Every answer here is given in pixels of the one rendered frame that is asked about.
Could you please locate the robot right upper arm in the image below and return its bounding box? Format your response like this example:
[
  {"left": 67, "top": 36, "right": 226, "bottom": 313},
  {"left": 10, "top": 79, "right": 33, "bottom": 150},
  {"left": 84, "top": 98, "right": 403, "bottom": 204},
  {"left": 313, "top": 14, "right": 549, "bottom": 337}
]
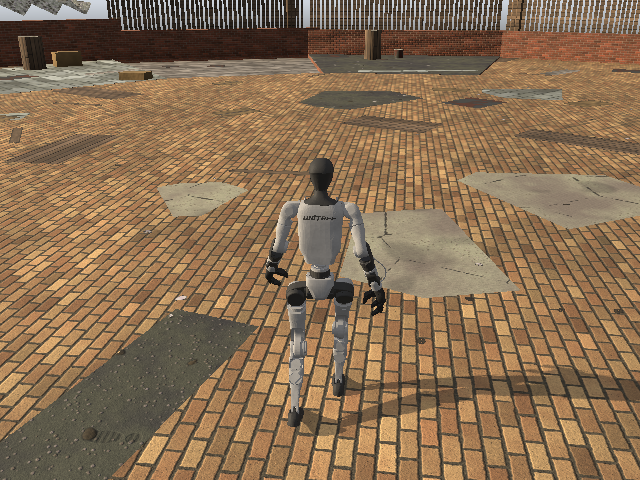
[{"left": 341, "top": 201, "right": 369, "bottom": 258}]

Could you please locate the robot right thigh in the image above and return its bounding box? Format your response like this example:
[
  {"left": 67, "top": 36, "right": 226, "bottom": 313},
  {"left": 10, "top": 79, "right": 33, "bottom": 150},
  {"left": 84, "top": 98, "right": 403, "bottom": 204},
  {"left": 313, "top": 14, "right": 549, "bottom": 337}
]
[{"left": 332, "top": 278, "right": 354, "bottom": 339}]

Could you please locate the robot left upper arm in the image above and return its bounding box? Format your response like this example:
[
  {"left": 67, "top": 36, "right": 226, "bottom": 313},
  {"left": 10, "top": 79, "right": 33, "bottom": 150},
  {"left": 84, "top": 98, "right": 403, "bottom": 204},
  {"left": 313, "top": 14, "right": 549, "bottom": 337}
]
[{"left": 272, "top": 200, "right": 300, "bottom": 254}]

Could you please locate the robot left hand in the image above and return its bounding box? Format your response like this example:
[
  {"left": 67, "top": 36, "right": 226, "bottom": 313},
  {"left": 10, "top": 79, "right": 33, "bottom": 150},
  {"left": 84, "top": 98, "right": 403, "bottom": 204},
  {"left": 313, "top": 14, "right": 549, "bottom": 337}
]
[{"left": 265, "top": 267, "right": 288, "bottom": 286}]

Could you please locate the robot left thigh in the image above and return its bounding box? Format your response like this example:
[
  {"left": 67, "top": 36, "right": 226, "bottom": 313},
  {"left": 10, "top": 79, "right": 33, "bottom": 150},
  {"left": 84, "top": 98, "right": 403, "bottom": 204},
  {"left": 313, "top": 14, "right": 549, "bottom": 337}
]
[{"left": 286, "top": 281, "right": 307, "bottom": 358}]

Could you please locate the right robot forearm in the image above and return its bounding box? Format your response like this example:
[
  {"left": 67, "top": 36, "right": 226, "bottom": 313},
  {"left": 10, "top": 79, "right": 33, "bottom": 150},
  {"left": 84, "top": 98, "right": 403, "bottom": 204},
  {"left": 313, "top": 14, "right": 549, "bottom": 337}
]
[{"left": 359, "top": 242, "right": 382, "bottom": 291}]

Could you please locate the robot right hand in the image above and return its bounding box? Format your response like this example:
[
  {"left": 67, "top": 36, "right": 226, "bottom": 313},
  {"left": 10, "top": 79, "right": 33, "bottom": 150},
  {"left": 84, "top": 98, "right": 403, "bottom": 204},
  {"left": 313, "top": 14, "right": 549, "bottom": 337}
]
[{"left": 363, "top": 288, "right": 386, "bottom": 316}]

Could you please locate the left robot forearm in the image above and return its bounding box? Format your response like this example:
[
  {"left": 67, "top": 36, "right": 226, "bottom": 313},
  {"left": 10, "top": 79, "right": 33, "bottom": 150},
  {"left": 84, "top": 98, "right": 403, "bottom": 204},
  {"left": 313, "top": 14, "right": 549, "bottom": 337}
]
[{"left": 266, "top": 238, "right": 283, "bottom": 272}]

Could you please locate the robot thigh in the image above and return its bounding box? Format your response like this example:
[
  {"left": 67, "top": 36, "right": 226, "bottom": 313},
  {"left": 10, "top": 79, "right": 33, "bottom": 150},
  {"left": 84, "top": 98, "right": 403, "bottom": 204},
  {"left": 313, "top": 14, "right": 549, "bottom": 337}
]
[
  {"left": 332, "top": 278, "right": 354, "bottom": 339},
  {"left": 286, "top": 281, "right": 307, "bottom": 358}
]

